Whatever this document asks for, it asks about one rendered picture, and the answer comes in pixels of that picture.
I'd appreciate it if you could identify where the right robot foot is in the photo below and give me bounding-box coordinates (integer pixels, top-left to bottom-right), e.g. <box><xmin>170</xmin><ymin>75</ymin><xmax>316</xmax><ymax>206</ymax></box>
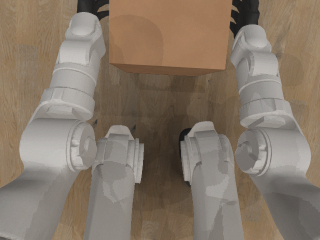
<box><xmin>179</xmin><ymin>128</ymin><xmax>192</xmax><ymax>187</ymax></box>

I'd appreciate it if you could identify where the right robot upper arm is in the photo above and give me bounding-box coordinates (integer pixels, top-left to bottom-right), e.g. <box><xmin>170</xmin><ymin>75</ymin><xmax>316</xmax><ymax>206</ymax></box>
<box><xmin>234</xmin><ymin>126</ymin><xmax>320</xmax><ymax>240</ymax></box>

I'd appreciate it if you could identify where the robot left hand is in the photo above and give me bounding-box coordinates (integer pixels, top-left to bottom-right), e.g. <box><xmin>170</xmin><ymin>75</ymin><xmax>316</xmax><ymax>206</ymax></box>
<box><xmin>77</xmin><ymin>0</ymin><xmax>109</xmax><ymax>21</ymax></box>

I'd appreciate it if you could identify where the right robot forearm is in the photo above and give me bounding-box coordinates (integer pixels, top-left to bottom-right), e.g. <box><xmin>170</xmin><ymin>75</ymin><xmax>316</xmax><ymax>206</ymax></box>
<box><xmin>230</xmin><ymin>24</ymin><xmax>311</xmax><ymax>159</ymax></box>

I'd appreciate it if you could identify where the robot right hand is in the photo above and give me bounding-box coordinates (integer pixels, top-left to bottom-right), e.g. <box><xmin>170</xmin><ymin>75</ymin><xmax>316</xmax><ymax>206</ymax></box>
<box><xmin>229</xmin><ymin>0</ymin><xmax>260</xmax><ymax>39</ymax></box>

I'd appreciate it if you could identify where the robot left shin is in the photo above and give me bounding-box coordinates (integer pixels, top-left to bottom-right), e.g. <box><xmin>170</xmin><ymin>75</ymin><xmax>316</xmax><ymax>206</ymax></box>
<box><xmin>91</xmin><ymin>125</ymin><xmax>134</xmax><ymax>176</ymax></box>

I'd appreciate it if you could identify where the left robot upper arm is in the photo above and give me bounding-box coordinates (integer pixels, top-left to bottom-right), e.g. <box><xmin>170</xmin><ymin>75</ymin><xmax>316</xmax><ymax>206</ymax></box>
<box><xmin>0</xmin><ymin>118</ymin><xmax>97</xmax><ymax>240</ymax></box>

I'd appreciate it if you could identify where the left robot forearm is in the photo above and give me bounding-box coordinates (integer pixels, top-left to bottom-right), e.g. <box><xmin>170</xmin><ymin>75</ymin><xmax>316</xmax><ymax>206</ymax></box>
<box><xmin>19</xmin><ymin>12</ymin><xmax>106</xmax><ymax>161</ymax></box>

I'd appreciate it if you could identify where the carton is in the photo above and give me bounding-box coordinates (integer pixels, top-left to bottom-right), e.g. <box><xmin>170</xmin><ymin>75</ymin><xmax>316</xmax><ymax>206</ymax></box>
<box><xmin>109</xmin><ymin>0</ymin><xmax>233</xmax><ymax>77</ymax></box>

